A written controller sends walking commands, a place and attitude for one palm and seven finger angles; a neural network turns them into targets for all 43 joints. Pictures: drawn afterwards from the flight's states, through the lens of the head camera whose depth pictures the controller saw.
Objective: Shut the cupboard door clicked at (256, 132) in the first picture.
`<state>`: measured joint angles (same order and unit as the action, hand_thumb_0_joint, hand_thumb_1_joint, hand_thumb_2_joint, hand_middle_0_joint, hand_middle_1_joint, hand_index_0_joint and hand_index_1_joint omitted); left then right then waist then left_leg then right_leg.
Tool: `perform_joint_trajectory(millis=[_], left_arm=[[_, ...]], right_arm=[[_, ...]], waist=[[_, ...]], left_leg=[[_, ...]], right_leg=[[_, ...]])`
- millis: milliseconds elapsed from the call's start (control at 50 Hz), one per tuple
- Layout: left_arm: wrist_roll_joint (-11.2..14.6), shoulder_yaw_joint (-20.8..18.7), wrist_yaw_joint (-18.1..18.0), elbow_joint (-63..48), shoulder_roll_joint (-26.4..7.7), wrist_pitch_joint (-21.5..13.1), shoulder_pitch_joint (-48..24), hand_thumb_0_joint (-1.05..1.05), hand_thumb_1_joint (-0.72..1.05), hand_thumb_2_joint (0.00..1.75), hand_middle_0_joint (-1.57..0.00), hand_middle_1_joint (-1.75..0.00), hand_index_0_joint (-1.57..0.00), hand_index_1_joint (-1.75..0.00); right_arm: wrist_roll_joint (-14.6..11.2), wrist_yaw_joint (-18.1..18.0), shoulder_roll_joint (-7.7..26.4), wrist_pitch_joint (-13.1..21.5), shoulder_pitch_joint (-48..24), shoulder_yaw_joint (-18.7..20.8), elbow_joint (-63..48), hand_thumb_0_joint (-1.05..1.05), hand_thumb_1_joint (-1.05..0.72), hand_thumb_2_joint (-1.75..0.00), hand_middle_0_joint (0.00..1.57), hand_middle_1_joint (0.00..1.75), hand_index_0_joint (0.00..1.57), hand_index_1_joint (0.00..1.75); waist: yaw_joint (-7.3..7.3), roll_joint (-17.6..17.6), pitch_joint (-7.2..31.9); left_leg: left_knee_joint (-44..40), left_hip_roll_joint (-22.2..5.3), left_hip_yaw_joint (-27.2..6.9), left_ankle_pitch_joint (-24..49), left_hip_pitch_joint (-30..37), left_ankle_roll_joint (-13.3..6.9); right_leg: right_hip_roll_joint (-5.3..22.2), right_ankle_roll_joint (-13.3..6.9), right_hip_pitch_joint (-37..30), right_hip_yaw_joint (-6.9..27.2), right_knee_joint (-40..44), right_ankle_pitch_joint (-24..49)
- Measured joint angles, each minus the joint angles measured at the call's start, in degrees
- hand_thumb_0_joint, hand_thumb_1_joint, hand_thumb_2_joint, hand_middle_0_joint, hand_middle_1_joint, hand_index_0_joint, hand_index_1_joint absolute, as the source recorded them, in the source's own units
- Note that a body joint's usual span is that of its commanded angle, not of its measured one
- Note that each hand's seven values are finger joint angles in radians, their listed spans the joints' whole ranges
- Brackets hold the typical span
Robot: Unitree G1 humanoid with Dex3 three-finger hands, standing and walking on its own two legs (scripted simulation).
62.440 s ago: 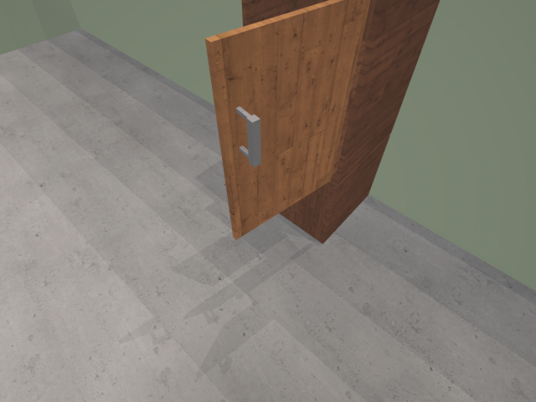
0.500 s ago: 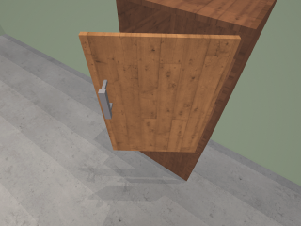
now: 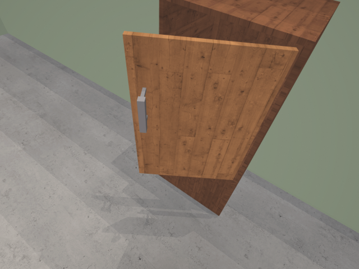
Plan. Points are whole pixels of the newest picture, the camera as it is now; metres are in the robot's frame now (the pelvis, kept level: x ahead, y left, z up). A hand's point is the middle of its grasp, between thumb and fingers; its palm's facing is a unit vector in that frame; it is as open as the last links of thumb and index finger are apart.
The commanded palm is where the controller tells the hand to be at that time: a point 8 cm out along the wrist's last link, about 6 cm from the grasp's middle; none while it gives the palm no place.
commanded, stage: come to a stop and stand still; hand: left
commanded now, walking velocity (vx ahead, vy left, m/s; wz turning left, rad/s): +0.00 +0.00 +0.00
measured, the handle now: (143, 110) +0.51 +0.13 +0.05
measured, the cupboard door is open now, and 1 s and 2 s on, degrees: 33 33 33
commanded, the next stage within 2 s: look again from close up in 0.90 s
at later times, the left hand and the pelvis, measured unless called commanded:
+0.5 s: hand out of the picture -0.03 +0.18 -0.18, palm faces +0.01 -0.99 -0.13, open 7.4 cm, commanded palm none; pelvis +0.01 +0.03 +0.01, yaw -1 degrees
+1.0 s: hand out of the picture +0.00 +0.19 -0.18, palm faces -0.02 -0.99 -0.15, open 7.4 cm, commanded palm none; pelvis +0.02 +0.03 +0.01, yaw -3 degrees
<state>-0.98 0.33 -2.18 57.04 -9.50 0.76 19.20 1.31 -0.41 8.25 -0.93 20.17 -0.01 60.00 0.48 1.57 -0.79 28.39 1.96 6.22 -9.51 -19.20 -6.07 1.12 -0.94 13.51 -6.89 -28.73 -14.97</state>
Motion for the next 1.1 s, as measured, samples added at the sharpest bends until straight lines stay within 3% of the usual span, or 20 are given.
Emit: perform_joint_trajectory(millis=[420, 1100], left_arm=[[-0.32, 0.61, -0.35, 5.57, 1.35, -0.67, 3.47, 0.0, 0.9, 0.89, -0.2, -0.29, -0.2, -0.3], [-0.1, 0.21, -0.81, 6.39, 2.07, -0.27, 1.55, 0.0, 0.9, 0.9, -0.2, -0.29, -0.2, -0.3]], right_arm=[[-0.74, -0.63, 0.84, 1.56, -5.2, 0.43, 1.94, 0.01, -0.93, -0.9, 0.2, 0.3, 0.2, 0.3], [-0.87, -1.13, -2.2, 1.67, -2.5, 0.23, 5.59, 0.01, -0.91, -0.9, 0.2, 0.3, 0.2, 0.3]], waist=[[-1.52, 0.17, 0.55], [-0.53, 0.33, 0.18]], left_leg=[[-6.1, 2.26, 1.76, 1.87, 3.74, -1.76], [-9.63, 3.37, 3.52, 2.13, 6.75, -1.8]], right_leg=[[1.8, 1.97, -2.15, 1.99, 3.62, 1.55], [2.63, 2.2, -3.09, 4.21, 4.01, 0.99]])
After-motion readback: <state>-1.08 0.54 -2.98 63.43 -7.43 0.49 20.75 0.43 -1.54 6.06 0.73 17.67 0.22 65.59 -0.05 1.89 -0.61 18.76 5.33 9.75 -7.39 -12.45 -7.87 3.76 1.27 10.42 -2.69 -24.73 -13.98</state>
